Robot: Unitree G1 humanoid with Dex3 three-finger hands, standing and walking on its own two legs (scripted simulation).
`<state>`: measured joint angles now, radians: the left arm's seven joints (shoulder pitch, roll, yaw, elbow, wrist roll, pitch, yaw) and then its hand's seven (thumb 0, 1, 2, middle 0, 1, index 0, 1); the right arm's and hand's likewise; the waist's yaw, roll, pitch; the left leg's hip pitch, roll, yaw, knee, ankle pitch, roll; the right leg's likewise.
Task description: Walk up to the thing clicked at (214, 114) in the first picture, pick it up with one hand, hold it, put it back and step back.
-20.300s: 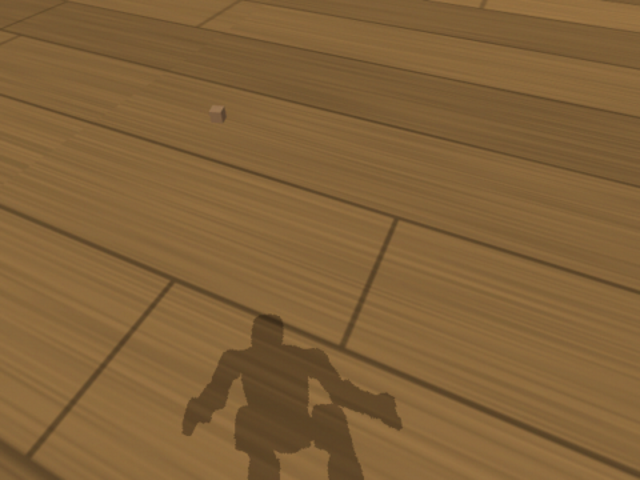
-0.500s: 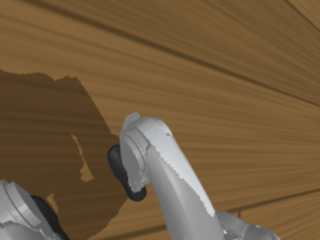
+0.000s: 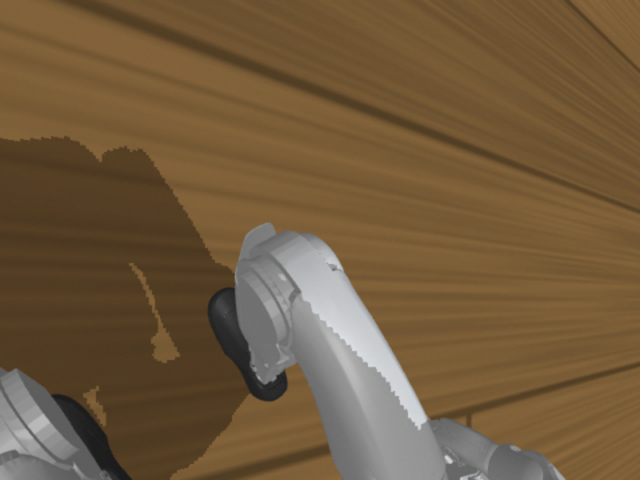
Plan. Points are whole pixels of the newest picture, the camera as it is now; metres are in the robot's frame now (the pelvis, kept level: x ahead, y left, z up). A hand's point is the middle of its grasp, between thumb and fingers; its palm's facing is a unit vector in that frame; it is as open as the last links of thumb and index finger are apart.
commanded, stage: rest palm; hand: left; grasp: from above
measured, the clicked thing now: out of the picture +0.44 +0.37 -0.29
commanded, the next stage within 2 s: close in 0.48 s
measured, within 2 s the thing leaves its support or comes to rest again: neither
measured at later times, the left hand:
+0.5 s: hand out of the picture +0.43 +0.35 -0.27, palm faces +0.04 -0.47 -0.88, open 13.7 cm
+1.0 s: hand out of the picture +0.43 +0.36 -0.27, palm faces +0.06 -0.47 -0.88, open 13.1 cm
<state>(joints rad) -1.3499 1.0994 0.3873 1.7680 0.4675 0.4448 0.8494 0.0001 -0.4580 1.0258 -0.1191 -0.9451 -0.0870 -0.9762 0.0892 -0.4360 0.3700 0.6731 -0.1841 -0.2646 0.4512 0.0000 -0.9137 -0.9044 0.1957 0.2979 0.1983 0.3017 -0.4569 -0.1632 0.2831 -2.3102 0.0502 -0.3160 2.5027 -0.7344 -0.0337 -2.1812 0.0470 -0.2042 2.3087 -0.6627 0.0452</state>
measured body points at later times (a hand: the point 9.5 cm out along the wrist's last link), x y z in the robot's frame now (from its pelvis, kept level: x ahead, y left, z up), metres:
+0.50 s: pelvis +0.00 +0.00 +0.00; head +0.31 +0.12 +0.30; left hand +0.43 +0.37 -0.22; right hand +0.01 -0.25 -0.04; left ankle +0.06 +0.14 -0.29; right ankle +0.12 -0.12 -0.29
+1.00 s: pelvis +0.00 +0.00 +0.00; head +0.31 +0.12 +0.29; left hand +0.43 +0.38 -0.22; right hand +0.01 -0.25 -0.03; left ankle +0.06 +0.14 -0.29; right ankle +0.12 -0.12 -0.29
